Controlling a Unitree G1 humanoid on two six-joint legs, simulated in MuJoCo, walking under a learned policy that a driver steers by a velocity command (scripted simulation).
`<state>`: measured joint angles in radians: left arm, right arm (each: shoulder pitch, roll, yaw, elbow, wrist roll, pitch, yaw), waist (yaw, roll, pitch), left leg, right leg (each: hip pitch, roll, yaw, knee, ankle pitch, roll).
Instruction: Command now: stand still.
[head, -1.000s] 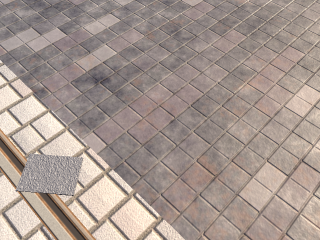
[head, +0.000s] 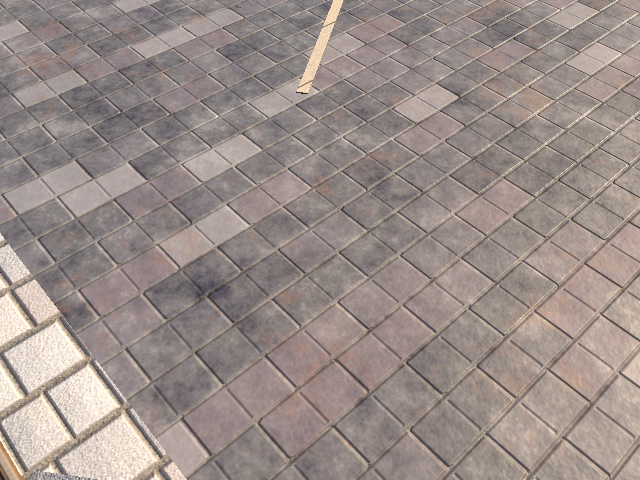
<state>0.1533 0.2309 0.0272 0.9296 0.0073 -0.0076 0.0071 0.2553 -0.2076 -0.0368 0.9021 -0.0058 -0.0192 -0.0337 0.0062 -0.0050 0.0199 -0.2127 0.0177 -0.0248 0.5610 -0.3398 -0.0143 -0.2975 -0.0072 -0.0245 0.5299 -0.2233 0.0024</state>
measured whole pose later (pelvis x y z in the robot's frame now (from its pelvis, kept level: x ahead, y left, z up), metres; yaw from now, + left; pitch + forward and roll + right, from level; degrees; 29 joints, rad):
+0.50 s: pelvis +0.01 +0.01 +0.00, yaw -1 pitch -2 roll +0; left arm 0.14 0.22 0.04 1.07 0.00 0.02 0.04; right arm 0.24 -0.20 -0.03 1.05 0.00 -0.01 -0.04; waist 0.01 -0.01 0.04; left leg -0.14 0.00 0.00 0.50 -0.34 0.00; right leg -0.25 -0.02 -0.01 0.51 -0.24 0.02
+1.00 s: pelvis +0.05 -0.01 +0.00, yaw -1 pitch +0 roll +0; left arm 0.26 0.21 0.04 1.11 -0.03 -0.06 0.01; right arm 0.39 -0.22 -0.05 1.10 0.03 -0.04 -0.03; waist -0.01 0.03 -0.01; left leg -0.13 0.03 -0.02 0.55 -0.42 0.00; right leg -0.27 0.00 -0.07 0.62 -0.39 -0.07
